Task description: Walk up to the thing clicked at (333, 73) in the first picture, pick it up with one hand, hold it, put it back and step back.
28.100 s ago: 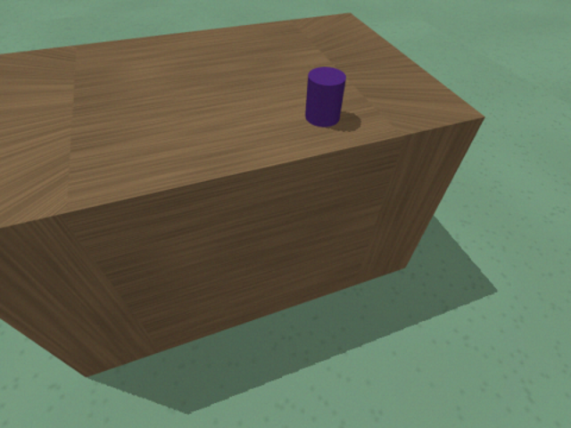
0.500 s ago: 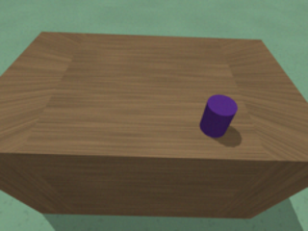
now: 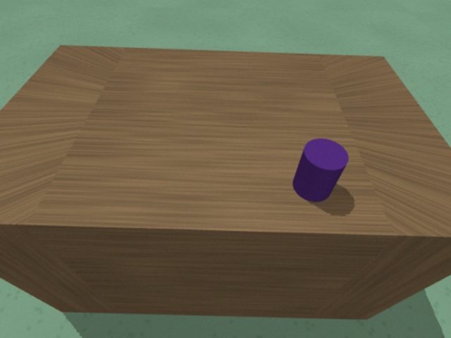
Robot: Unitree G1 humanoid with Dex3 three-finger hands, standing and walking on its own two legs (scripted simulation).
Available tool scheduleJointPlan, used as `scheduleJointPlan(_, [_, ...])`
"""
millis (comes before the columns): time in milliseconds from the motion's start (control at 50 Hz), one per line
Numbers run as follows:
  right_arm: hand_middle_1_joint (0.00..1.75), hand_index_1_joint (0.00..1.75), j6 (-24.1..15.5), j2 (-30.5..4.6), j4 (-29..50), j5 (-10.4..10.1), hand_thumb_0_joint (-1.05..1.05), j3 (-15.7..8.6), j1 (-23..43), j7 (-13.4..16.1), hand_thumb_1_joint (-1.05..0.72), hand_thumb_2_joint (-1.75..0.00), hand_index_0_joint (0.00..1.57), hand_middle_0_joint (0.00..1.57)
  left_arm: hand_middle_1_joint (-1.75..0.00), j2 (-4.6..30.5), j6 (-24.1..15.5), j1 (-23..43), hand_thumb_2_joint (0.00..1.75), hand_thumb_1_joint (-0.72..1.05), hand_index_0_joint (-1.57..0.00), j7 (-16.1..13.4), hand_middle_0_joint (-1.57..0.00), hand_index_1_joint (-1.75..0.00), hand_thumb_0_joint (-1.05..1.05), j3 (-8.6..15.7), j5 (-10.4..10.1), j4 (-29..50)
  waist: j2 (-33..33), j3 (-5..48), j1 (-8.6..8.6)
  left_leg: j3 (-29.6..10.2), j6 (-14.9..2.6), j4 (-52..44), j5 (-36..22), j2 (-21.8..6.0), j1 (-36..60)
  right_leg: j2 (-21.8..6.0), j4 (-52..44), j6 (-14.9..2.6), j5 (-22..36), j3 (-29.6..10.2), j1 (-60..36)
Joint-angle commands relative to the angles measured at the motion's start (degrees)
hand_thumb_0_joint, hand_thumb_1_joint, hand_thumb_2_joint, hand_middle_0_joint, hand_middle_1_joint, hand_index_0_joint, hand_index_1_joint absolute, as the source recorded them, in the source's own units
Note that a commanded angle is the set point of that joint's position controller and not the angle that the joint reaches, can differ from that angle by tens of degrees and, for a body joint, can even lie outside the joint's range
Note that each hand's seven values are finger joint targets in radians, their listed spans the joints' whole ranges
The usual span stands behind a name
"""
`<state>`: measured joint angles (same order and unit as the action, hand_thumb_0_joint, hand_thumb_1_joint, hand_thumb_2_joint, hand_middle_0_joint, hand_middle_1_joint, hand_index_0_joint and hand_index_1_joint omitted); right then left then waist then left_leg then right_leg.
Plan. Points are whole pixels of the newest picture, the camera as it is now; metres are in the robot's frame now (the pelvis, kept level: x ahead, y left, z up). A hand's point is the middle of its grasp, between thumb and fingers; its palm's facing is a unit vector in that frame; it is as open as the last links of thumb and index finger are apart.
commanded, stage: stand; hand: right
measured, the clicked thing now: (318, 171) +0.44 -0.19 +0.02
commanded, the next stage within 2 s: step back in 0.16 s
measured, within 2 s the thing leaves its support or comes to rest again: neither
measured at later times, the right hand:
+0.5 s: hand out of the picture +0.06 -0.28 -0.17, palm faces -0.01 +0.92 -0.39, open 7.4 cm
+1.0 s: hand out of the picture -0.04 -0.26 -0.18, palm faces +0.01 +0.92 -0.39, open 7.4 cm
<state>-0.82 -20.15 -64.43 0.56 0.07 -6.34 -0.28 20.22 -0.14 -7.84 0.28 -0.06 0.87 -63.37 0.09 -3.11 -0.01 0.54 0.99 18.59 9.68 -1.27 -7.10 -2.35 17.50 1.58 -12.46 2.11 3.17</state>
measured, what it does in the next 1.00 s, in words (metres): walks backwards: left foot, then right foot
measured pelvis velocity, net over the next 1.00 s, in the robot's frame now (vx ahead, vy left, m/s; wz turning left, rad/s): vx -0.15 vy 0.01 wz -0.04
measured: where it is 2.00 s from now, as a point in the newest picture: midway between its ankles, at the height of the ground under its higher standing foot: outside the picture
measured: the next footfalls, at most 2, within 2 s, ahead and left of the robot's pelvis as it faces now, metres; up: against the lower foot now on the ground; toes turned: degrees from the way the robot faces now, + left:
left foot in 0.64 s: -0.07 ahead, +0.15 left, +0.00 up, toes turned +1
right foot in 0.98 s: -0.11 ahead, -0.10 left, +0.00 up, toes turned +1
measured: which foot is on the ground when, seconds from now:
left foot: down 0.00-0.40, up 0.42-0.62, down 0.64-1.00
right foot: down 0.00-0.64, up 0.66-0.96, down 0.98-1.00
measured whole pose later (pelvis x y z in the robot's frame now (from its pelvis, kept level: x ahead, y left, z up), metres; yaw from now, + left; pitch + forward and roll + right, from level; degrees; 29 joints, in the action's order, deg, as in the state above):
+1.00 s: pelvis -0.15 +0.01 -0.03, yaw -2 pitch -2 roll -1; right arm 2.6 -22.6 -49.4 0.4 -2.5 -5.9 0.7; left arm 21.1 2.2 -8.4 -0.4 4.1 1.7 -50.2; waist -2.0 -11.5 -0.2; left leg 0.6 0.3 42.0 19.1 -4.0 -20.5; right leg 3.3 37.1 -0.7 -19.4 -1.6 14.9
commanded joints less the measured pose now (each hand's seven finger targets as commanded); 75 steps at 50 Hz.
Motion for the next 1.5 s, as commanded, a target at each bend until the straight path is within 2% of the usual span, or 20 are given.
scheduleJointPlan(0, [0.30, 0.30, -0.9, -11.9, 3.4, 0.0, 0.00, -2.2, 1.4, 0.8, -0.90, -0.90, 0.20, 0.20, -0.30, 12.1, -1.4, 1.7, 0.90, 0.90, -0.20, -0.9, -0.20, -0.30, 0.00, 2.6, -0.1, 3.3, 0.2, 4.8, -0.09, -4.7, -2.03, -1.4, -12.5, -6.6, 2.6, -6.2, -2.4, -2.35, 11.4, -4.3, 1.2])
scheduleJointPlan(260, [0.30, 0.30, 1.7, -15.9, 8.0, -1.2, 0.00, -5.3, 2.3, 0.5, -0.90, -0.90, 0.20, 0.20, -0.30, 12.3, 0.8, 0.6, 0.90, 0.90, -0.20, -1.6, -0.20, -0.30, 0.00, 5.0, -1.2, 8.4, -5.3, 9.2, 0.11, -7.5, -9.06, 7.7, -27.1, -10.0, -0.7, -1.3, 15.5, -4.31, 13.5, -1.3, 5.1])
scheduleJointPlan(340, [0.30, 0.30, 3.0, -14.6, 11.2, -1.2, 0.00, -5.6, 4.4, 0.5, -0.90, -0.90, 0.20, 0.20, -0.30, 14.6, 1.1, -1.1, 0.90, 0.90, -0.20, -1.4, -0.20, -0.30, 0.00, 5.8, -0.4, 9.8, -1.0, 7.6, 1.44, -5.4, -7.53, 17.5, -10.3, -4.5, -8.2, -6.7, 11.6, -8.70, 11.4, -7.9, 7.4])
scheduleJointPlan(400, [0.30, 0.30, 4.3, -12.3, 13.3, -0.1, 0.00, -5.6, 2.8, 0.5, -0.90, -0.90, 0.20, 0.20, -0.30, 21.0, 0.5, 2.8, 0.90, 0.90, -0.20, -1.6, -0.20, -0.30, 0.00, 7.4, 1.3, 13.5, 11.2, 2.5, 1.84, -7.0, -3.16, 45.6, 25.2, 4.7, -15.4, -23.6, 0.4, -20.37, 19.3, -24.4, 15.9])
scheduleJointPlan(460, [0.30, 0.30, 4.3, -13.6, 12.3, -1.7, 0.00, -6.4, -3.8, 0.2, -0.90, -0.90, 0.20, 0.20, -0.30, 17.4, 0.5, 10.5, 0.90, 0.90, -0.20, -2.1, -0.20, -0.30, 0.00, 6.8, 1.7, 16.4, 8.8, 3.3, -2.72, -8.4, -2.52, 48.8, 19.5, 3.6, -15.1, -15.5, 5.4, -15.46, 19.4, -11.9, 15.2])
scheduleJointPlan(580, [0.30, 0.30, 2.3, -12.3, 12.7, 1.0, 0.00, -6.0, -7.3, 0.6, -0.90, -0.90, 0.20, 0.20, -0.30, 17.4, 2.2, 4.8, 0.90, 0.90, -0.20, -1.8, -0.20, -0.30, 0.00, 7.1, 0.4, 17.9, 9.9, 7.3, -0.67, 0.1, -1.92, 8.1, 7.0, 2.4, -9.6, -11.9, 20.0, -10.66, 24.1, -8.8, 3.3])
scheduleJointPlan(620, [0.30, 0.30, 1.2, -19.7, 14.0, 2.9, 0.00, -7.8, -5.9, 1.0, -0.90, -0.90, 0.20, 0.20, -0.30, 11.2, 3.0, 0.9, 0.90, 0.90, -0.20, -1.4, -0.20, -0.30, 0.00, 5.8, -0.8, 19.2, -10.1, 7.0, 0.87, -21.1, -5.91, 2.0, -20.5, -13.0, -0.6, 0.9, 35.5, -4.33, -2.6, -3.9, 19.2])
scheduleJointPlan(640, [0.30, 0.30, 1.3, -25.1, 14.8, 1.7, 0.00, -8.6, -4.4, 0.6, -0.90, -0.90, 0.20, 0.20, -0.30, 12.4, 3.2, 4.5, 0.90, 0.90, -0.20, -2.3, -0.20, -0.30, 0.00, 6.4, -0.4, 19.7, -14.8, 7.0, -1.79, -28.1, -14.66, 2.1, -28.7, -19.6, -3.5, 8.1, 41.7, -2.91, -26.6, -7.9, 22.7])
scheduleJointPlan(720, [0.30, 0.30, 1.3, -16.6, 16.5, 1.4, 0.00, -6.7, 0.9, 2.2, -0.90, -0.90, 0.20, 0.20, -0.30, 12.4, 2.9, 0.7, 0.90, 0.90, -0.20, -2.5, -0.20, -0.30, 0.00, 6.8, -1.2, 17.2, -9.0, 5.2, 1.63, -13.7, -13.52, 9.1, -30.8, -13.2, 2.3, 7.5, 53.2, -2.77, -17.5, -13.3, 29.1])
scheduleJointPlan(860, [0.30, 0.30, 1.9, -15.9, 18.0, 0.8, 0.00, -6.5, -2.7, 2.4, -0.90, -0.90, 0.20, 0.20, -0.30, 11.2, 1.5, 0.2, 0.90, 0.90, -0.20, -1.5, -0.20, -0.30, 0.00, 6.8, -0.1, 19.2, -9.2, 6.5, -1.27, -11.6, -14.32, 12.7, -27.2, -13.3, 5.4, 4.5, 29.5, -0.42, -15.3, -6.4, 21.4])
scheduleJointPlan(920, [0.30, 0.30, 2.8, -16.3, 18.9, 0.0, 0.00, -6.4, -0.5, 1.9, -0.90, -0.90, 0.20, 0.20, -0.30, 10.2, 0.9, -5.0, 0.90, 0.90, -0.20, -1.3, -0.20, -0.30, 0.00, 7.2, 0.6, 16.6, -9.8, 8.3, 0.83, -9.6, -11.62, 17.7, -19.5, -11.6, -0.1, 4.4, 9.6, -2.03, -2.6, -1.6, 10.1])
scheduleJointPlan(960, [0.30, 0.30, 3.0, -12.6, 19.7, -1.0, 0.00, -4.9, -0.7, 1.6, -0.90, -0.90, 0.20, 0.20, -0.30, 15.8, -0.2, -4.9, 0.90, 0.90, -0.20, -1.7, -0.20, -0.30, 0.00, 8.5, 1.8, 16.9, 2.4, 7.4, 0.62, -6.2, -5.54, 25.9, -2.8, -4.2, -14.9, -4.3, 5.4, -5.02, 12.4, -16.7, 1.0])
scheduleJointPlan(1000, [0.30, 0.30, 3.9, -13.3, 19.4, -0.7, 0.00, -5.9, 1.8, 2.7, -0.90, -0.90, 0.20, 0.20, -0.30, 21.9, -0.3, -1.5, 0.90, 0.90, -0.20, -1.3, -0.20, -0.30, 0.00, 9.5, 1.5, 19.7, 12.9, 1.8, 3.01, -9.8, -1.80, 50.5, 29.6, 5.0, -17.5, -21.8, 1.1, -21.25, 18.8, -36.6, 16.6])
scheduleJointPlan(1060, [0.30, 0.30, 3.2, -13.9, 17.2, -1.8, 0.00, -5.5, -3.6, 2.5, -0.90, -0.90, 0.20, 0.20, -0.30, 15.5, 0.2, 3.5, 0.90, 0.90, -0.20, -1.8, -0.20, -0.30, 0.00, 8.1, 0.6, 21.2, 5.9, 2.6, -1.01, -11.4, -1.13, 52.6, 20.8, 6.8, -20.2, -10.9, 7.9, -14.09, 24.7, -17.8, 11.1])
scheduleJointPlan(1200, [0.30, 0.30, 2.2, -13.0, 18.5, -0.2, 0.00, -4.9, -2.6, 2.6, -0.90, -0.90, 0.20, 0.20, -0.30, 14.4, 1.0, -3.3, 0.90, 0.90, -0.20, -2.5, -0.20, -0.30, 0.00, 7.9, 1.0, 22.4, 10.4, 6.9, 3.81, -6.5, 0.83, 33.7, 21.8, 4.5, -21.1, -12.1, 12.0, -15.58, 29.9, -17.2, -1.9])
scheduleJointPlan(1300, [0.30, 0.30, 1.6, -13.1, 15.7, 0.8, 0.00, -6.1, -10.5, 1.5, -0.90, -0.90, 0.20, 0.20, -0.30, 15.8, 2.2, 1.8, 0.90, 0.90, -0.20, -1.6, -0.20, -0.30, 0.00, 7.5, 0.1, 24.6, 10.5, 9.1, -1.17, 0.0, -2.06, 8.1, 5.7, 3.2, -4.1, -9.5, 16.9, -9.96, 16.3, -14.5, 9.1])
scheduleJointPlan(1320, [0.30, 0.30, 1.3, -14.5, 16.2, 1.7, 0.00, -6.7, -9.4, 1.5, -0.90, -0.90, 0.20, 0.20, -0.30, 13.4, 2.6, 0.9, 0.90, 0.90, -0.20, -1.5, -0.20, -0.30, 0.00, 6.8, 0.0, 24.5, 4.0, 7.5, -1.11, -8.2, -3.56, 3.6, 3.9, -1.5, -2.7, -6.0, 20.4, -7.13, 6.3, -13.2, 15.4])
scheduleJointPlan(1360, [0.30, 0.30, 1.4, -24.7, 18.3, 1.9, 0.00, -8.7, -5.0, 0.7, -0.90, -0.90, 0.20, 0.20, -0.30, 14.0, 2.5, 4.9, 0.90, 0.90, -0.20, -2.6, -0.20, -0.30, 0.00, 7.8, 0.4, 24.7, -14.1, 3.3, -3.52, -33.7, -17.42, -3.1, -2.9, -22.4, -12.6, 8.4, 45.0, -2.63, -26.4, -11.4, 23.0])
scheduleJointPlan(1420, [0.30, 0.30, 0.8, -16.7, 19.3, 1.9, 0.00, -6.5, 3.0, 1.7, -0.90, -0.90, 0.20, 0.20, -0.30, 13.0, 2.8, -1.7, 0.90, 0.90, -0.20, -2.4, -0.20, -0.30, 0.00, 8.0, -0.5, 20.4, -4.3, 1.6, 2.68, -18.3, -13.35, 2.2, -12.1, -14.6, -8.6, 9.2, 56.6, -2.75, -17.5, -15.6, 26.5])
scheduleJointPlan(1480, [0.30, 0.30, 0.7, -14.7, 19.4, 1.5, 0.00, -6.3, 0.7, 1.7, -0.90, -0.90, 0.20, 0.20, -0.30, 12.7, 2.6, -5.0, 0.90, 0.90, -0.20, -1.6, -0.20, -0.30, 0.00, 8.4, 0.0, 19.3, -7.6, 2.7, 1.85, -14.4, -13.13, 4.7, -16.3, -12.3, -2.6, 8.8, 56.5, -0.46, -15.0, -13.7, 27.0])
